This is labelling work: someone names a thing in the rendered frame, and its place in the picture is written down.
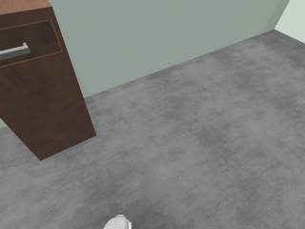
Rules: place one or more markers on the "robot left thigh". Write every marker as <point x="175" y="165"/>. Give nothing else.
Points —
<point x="118" y="223"/>

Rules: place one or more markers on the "drawer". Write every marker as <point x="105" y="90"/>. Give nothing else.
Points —
<point x="39" y="36"/>

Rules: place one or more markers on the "cabinet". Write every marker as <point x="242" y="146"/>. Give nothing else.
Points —
<point x="40" y="98"/>

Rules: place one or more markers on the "handle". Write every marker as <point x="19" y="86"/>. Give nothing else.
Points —
<point x="5" y="54"/>

